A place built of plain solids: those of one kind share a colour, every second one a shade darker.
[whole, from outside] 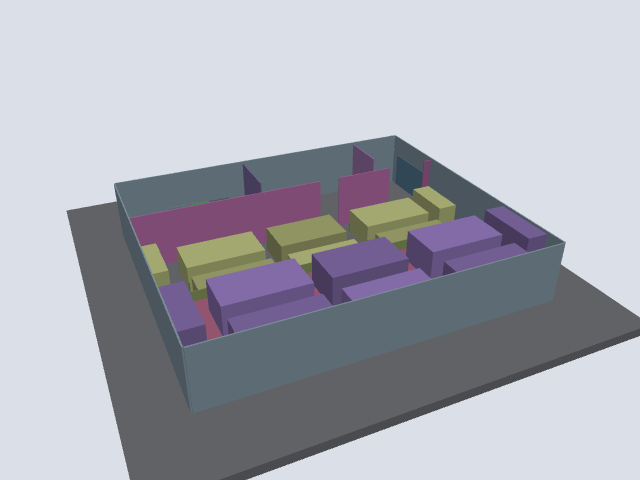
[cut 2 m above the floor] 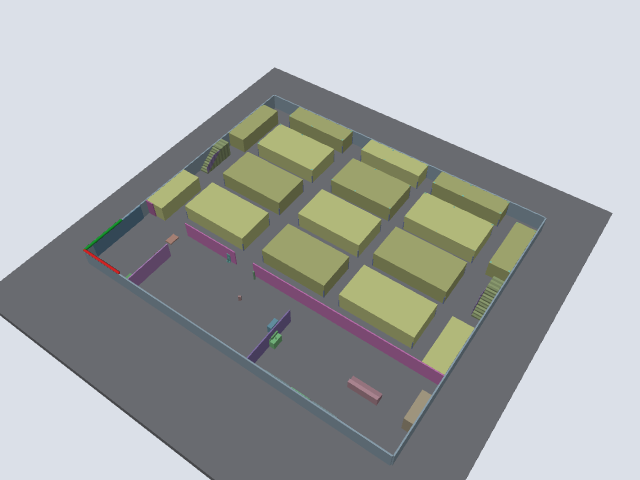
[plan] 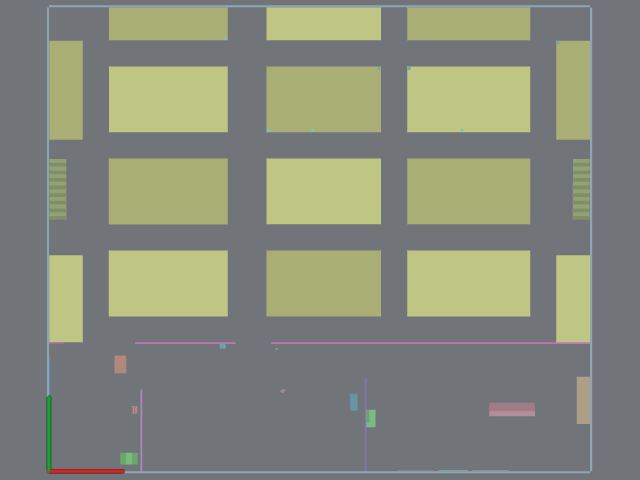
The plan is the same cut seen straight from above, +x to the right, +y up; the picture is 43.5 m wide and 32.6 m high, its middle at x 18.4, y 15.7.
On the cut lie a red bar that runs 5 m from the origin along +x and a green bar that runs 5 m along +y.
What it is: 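A self-storage house; a reception shop, a loading bay, aisles of roller-shutter units, a steel mezzanine reached by steel stairs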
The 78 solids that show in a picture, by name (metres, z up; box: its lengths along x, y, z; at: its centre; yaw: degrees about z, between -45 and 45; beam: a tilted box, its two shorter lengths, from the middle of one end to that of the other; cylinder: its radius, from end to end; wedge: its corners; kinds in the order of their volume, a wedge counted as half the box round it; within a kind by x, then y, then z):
{
 "units_1": {"box": [2.28, 5.9, 2.93], "at": [1.15, 11.71, 1.42]},
 "units_2": {"box": [2.28, 6.73, 2.93], "at": [1.15, 25.88, 1.42]},
 "units_3": {"box": [8.07, 4.48, 2.93], "at": [8.1, 12.75, 1.42]},
 "units_4": {"box": [8.07, 4.48, 2.93], "at": [8.1, 19.0, 1.42]},
 "units_5": {"box": [8.07, 4.48, 2.93], "at": [8.1, 25.25, 1.42]},
 "units_6": {"box": [8.07, 2.23, 2.93], "at": [8.1, 30.38, 1.42]},
 "units_7": {"box": [7.79, 4.48, 2.93], "at": [18.66, 12.75, 1.42]},
 "units_8": {"box": [7.79, 4.48, 2.93], "at": [18.66, 19.0, 1.42]},
 "units_9": {"box": [7.79, 4.48, 2.93], "at": [18.66, 25.25, 1.42]},
 "units_10": {"box": [7.79, 2.23, 2.93], "at": [18.66, 30.38, 1.42]},
 "units_11": {"box": [8.36, 4.48, 2.93], "at": [28.5, 12.75, 1.42]},
 "units_12": {"box": [8.36, 4.48, 2.93], "at": [28.5, 19.0, 1.42]},
 "units_13": {"box": [8.36, 4.48, 2.93], "at": [28.5, 25.25, 1.42]},
 "units_14": {"box": [8.36, 2.23, 2.93], "at": [28.5, 30.38, 1.42]},
 "units_15": {"box": [2.28, 5.9, 2.93], "at": [35.59, 11.71, 1.42]},
 "units_16": {"box": [2.28, 6.73, 2.93], "at": [35.59, 25.88, 1.42]},
 "units_deck_1": {"box": [2.28, 6.73, 3.26], "at": [1.15, 25.88, 4.76]},
 "units_deck_2": {"box": [8.07, 4.48, 3.26], "at": [8.1, 25.25, 4.76]},
 "units_deck_3": {"box": [8.07, 2.23, 3.26], "at": [8.1, 30.38, 4.76]},
 "units_deck_4": {"box": [7.79, 4.48, 3.26], "at": [18.66, 25.25, 4.76]},
 "units_deck_5": {"box": [7.79, 2.23, 3.26], "at": [18.66, 30.38, 4.76]},
 "units_deck_6": {"box": [8.36, 4.48, 3.26], "at": [28.5, 25.25, 4.76]},
 "units_deck_7": {"box": [8.36, 2.23, 3.26], "at": [28.5, 30.38, 4.76]},
 "units_deck_8": {"box": [2.28, 6.73, 3.26], "at": [35.59, 25.88, 4.76]},
 "wall_1": {"box": [0.15, 31.5, 6.69], "at": [-0.07, 15.75, 3.3]},
 "wall_2": {"box": [36.74, 0.15, 6.69], "at": [18.37, -0.07, 3.3]},
 "wall_3": {"box": [36.74, 0.15, 6.69], "at": [18.37, 31.57, 3.3]},
 "wall_4": {"box": [0.15, 31.5, 6.69], "at": [36.81, 15.75, 3.3]},
 "slab_deck_1": {"box": [36.74, 10.3, 0.25], "at": [18.37, 26.35, 3.0]},
 "front_line_1": {"box": [1.0, 0.12, 6.44], "at": [0.5, 8.69, 3.17]},
 "front_line_2": {"box": [6.86, 0.12, 6.44], "at": [9.26, 8.69, 3.17]},
 "front_line_3": {"box": [21.65, 0.12, 6.44], "at": [25.91, 8.69, 3.17]},
 "deck_stair_1": {"box": [1.15, 0.27, 0.23], "at": [0.58, 17.21, 0.07]},
 "deck_stair_2": {"box": [1.15, 0.27, 0.42], "at": [0.58, 17.46, 0.16]},
 "deck_stair_3": {"box": [1.15, 0.27, 0.6], "at": [0.58, 17.72, 0.25]},
 "deck_stair_4": {"box": [1.15, 0.27, 0.79], "at": [0.58, 17.98, 0.34]},
 "deck_stair_5": {"box": [1.15, 0.27, 0.97], "at": [0.58, 18.24, 0.44]},
 "deck_stair_6": {"box": [1.15, 0.27, 1.15], "at": [0.58, 18.5, 0.53]},
 "deck_stair_7": {"box": [1.15, 0.27, 1.34], "at": [0.58, 18.75, 0.62]},
 "deck_stair_8": {"box": [1.15, 0.27, 1.52], "at": [0.58, 19.01, 0.71]},
 "deck_stair_9": {"box": [1.15, 0.27, 1.71], "at": [0.58, 19.27, 0.8]},
 "deck_stair_10": {"box": [1.15, 0.27, 1.89], "at": [0.58, 19.53, 0.9]},
 "deck_stair_11": {"box": [1.15, 0.27, 2.08], "at": [0.58, 19.79, 0.99]},
 "deck_stair_12": {"box": [1.15, 0.27, 2.26], "at": [0.58, 20.04, 1.08]},
 "deck_stair_13": {"box": [1.15, 0.27, 2.44], "at": [0.58, 20.3, 1.17]},
 "deck_stair_14": {"box": [1.15, 0.27, 2.63], "at": [0.58, 20.56, 1.26]},
 "deck_stair_15": {"box": [1.15, 0.27, 2.81], "at": [0.58, 20.82, 1.36]},
 "deck_stair_16": {"box": [1.15, 0.27, 3.0], "at": [0.58, 21.08, 1.45]},
 "deck_stair_17": {"box": [1.15, 0.27, 0.23], "at": [36.16, 17.21, 0.07]},
 "deck_stair_18": {"box": [1.15, 0.27, 0.42], "at": [36.16, 17.46, 0.16]},
 "deck_stair_19": {"box": [1.15, 0.27, 0.6], "at": [36.16, 17.72, 0.25]},
 "deck_stair_20": {"box": [1.15, 0.27, 0.79], "at": [36.16, 17.98, 0.34]},
 "deck_stair_21": {"box": [1.15, 0.27, 0.97], "at": [36.16, 18.24, 0.44]},
 "deck_stair_22": {"box": [1.15, 0.27, 1.15], "at": [36.16, 18.5, 0.53]},
 "deck_stair_23": {"box": [1.15, 0.27, 1.34], "at": [36.16, 18.75, 0.62]},
 "deck_stair_24": {"box": [1.15, 0.27, 1.52], "at": [36.16, 19.01, 0.71]},
 "deck_stair_25": {"box": [1.15, 0.27, 1.71], "at": [36.16, 19.27, 0.8]},
 "deck_stair_26": {"box": [1.15, 0.27, 1.89], "at": [36.16, 19.53, 0.9]},
 "deck_stair_27": {"box": [1.15, 0.27, 2.08], "at": [36.16, 19.79, 0.99]},
 "deck_stair_28": {"box": [1.15, 0.27, 2.26], "at": [36.16, 20.04, 1.08]},
 "deck_stair_29": {"box": [1.15, 0.27, 2.44], "at": [36.16, 20.3, 1.17]},
 "deck_stair_30": {"box": [1.15, 0.27, 2.63], "at": [36.16, 20.56, 1.26]},
 "deck_stair_31": {"box": [1.15, 0.27, 2.81], "at": [36.16, 20.82, 1.36]},
 "deck_stair_32": {"box": [1.15, 0.27, 3.0], "at": [36.16, 21.08, 1.45]},
 "shelving_1": {"box": [0.91, 3.22, 2.1], "at": [36.29, 4.81, 1.0]},
 "reception_side_1": {"box": [0.12, 6.35, 6.44], "at": [21.5, 3.17, 3.17]},
 "bay_side_1": {"box": [0.12, 5.55, 6.44], "at": [6.27, 2.77, 3.17]},
 "counter_1": {"box": [3.11, 0.36, 1.1], "at": [31.45, 3.91, 0.5]},
 "counter_2": {"box": [3.09, 0.55, 0.8], "at": [31.45, 4.37, 0.35]},
 "deck_rail_1": {"box": [34.37, 0.06, 1.1], "at": [18.37, 21.2, 3.68]},
 "loading_door_1": {"box": [0.08, 6.75, 4.25], "at": [0.04, 4.38, 2.08]},
 "more_packing_table_packing_table_1": {"box": [0.6, 1.2, 1.01], "at": [21.86, 3.58, 0.46]},
 "cleaner_cart_1": {"box": [0.5, 1.15, 1.07], "at": [20.7, 4.68, 0.48]},
 "bay_1": {"box": [0.39, 0.79, 0.4], "at": [5.03, 0.85, 0.34]},
 "bay_2": {"box": [0.39, 0.79, 0.4], "at": [5.43, 0.85, 0.34]},
 "bay_3": {"box": [0.39, 0.79, 0.4], "at": [5.83, 0.85, 0.34]},
 "onway_owbay_1": {"box": [0.8, 1.2, 0.19], "at": [4.85, 7.25, 0.05]},
 "front_glass_1": {"box": [2.5, 0.06, 1.2], "at": [30.0, 0.04, 1.7]}
}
